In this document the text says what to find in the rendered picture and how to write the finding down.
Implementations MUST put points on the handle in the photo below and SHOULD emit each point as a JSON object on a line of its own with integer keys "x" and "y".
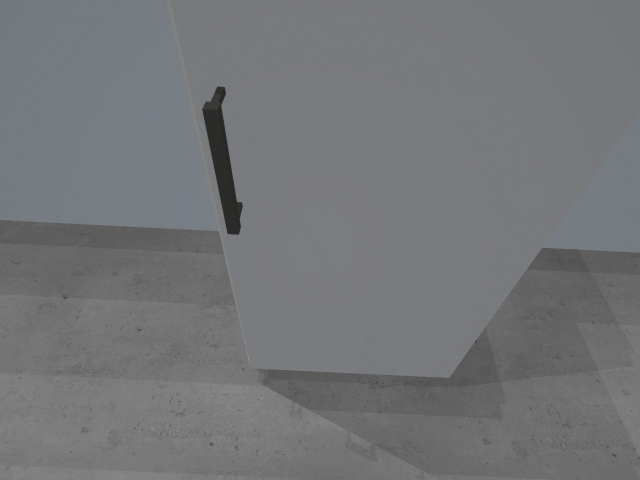
{"x": 213, "y": 117}

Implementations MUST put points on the fridge door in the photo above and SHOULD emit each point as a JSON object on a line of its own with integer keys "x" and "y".
{"x": 400, "y": 163}

